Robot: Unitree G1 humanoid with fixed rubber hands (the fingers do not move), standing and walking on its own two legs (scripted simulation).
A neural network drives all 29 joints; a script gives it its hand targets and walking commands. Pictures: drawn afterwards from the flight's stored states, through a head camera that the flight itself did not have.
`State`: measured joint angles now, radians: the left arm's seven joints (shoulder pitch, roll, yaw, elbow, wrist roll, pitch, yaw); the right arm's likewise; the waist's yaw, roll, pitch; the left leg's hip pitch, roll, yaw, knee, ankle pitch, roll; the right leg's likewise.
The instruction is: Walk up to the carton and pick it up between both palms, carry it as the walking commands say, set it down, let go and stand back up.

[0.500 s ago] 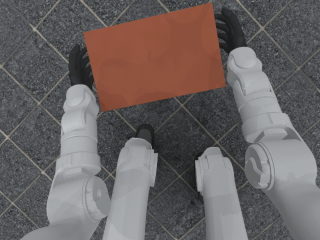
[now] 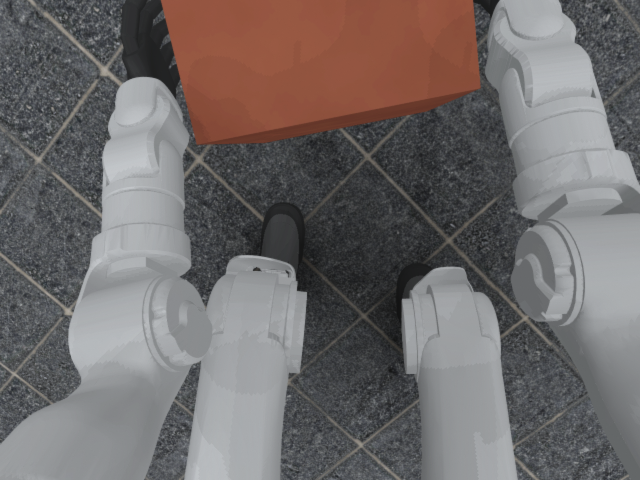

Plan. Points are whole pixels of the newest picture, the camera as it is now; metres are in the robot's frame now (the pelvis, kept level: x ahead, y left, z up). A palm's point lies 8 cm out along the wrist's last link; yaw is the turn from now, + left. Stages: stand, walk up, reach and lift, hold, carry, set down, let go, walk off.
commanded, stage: set down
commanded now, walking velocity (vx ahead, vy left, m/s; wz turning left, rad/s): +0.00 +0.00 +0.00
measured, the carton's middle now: (327, 54) +0.52 +0.07 -0.29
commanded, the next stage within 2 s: none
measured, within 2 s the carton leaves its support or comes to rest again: rests again in 0.64 s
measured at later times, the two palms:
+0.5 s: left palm (146, 91) +0.46 +0.24 -0.19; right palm (503, 9) +0.54 -0.09 -0.19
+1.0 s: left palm (155, 80) +0.47 +0.24 -0.21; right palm (502, 3) +0.55 -0.10 -0.21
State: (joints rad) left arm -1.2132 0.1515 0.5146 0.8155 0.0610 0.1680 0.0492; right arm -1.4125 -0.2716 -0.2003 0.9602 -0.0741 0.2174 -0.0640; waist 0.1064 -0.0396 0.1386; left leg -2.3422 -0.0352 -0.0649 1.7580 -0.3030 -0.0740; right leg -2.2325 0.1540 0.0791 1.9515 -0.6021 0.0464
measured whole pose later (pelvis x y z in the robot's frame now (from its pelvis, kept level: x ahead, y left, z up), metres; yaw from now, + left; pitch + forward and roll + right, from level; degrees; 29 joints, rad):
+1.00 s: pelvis +0.00 -0.01 -0.02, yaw +0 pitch +48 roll +4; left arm -1.23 0.19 0.48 0.95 0.02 0.11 0.04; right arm -1.42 -0.30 -0.11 1.04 -0.04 0.15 -0.09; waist 0.14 -0.04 0.16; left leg -2.36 -0.01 -0.05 1.84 -0.33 -0.08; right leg -2.27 0.15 0.07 2.05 -0.61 0.04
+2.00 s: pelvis +0.00 +0.00 -0.02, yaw -2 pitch +48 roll +3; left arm -1.23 0.27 0.46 1.08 -0.10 -0.04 0.08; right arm -1.42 -0.35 0.01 1.05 0.02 0.08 -0.08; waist 0.15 -0.03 0.20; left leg -2.36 0.02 -0.04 1.87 -0.34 -0.07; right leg -2.27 0.15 0.07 2.05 -0.61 0.04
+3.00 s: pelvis +0.01 +0.01 +0.05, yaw -3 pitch +29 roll +0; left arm -0.95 0.29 0.37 0.56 -0.17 0.29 0.10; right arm -1.29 -0.48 0.01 0.88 0.10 0.32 0.02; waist 0.18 -0.03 0.26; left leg -1.87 0.00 -0.04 1.78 -0.42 -0.04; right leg -1.74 0.12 0.07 1.91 -0.68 0.04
